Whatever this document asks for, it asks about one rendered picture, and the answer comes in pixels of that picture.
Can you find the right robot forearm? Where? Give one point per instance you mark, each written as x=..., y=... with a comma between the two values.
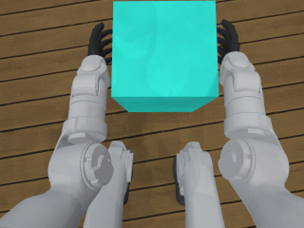
x=244, y=101

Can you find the carton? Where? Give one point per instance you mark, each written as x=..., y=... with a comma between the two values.
x=164, y=55

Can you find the left robot hand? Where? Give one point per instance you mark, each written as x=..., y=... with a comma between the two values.
x=96, y=44

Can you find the right robot shin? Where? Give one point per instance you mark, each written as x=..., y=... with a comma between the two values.
x=205, y=154

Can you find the left robot forearm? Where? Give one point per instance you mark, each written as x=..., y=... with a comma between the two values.
x=87, y=105

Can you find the left robot upper arm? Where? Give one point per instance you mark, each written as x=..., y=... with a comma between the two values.
x=76, y=174

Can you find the right robot upper arm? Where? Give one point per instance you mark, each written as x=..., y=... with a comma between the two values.
x=258, y=171

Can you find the right robot hand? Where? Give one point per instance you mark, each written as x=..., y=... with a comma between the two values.
x=230, y=42

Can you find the robot right foot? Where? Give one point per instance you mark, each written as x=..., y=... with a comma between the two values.
x=180, y=198

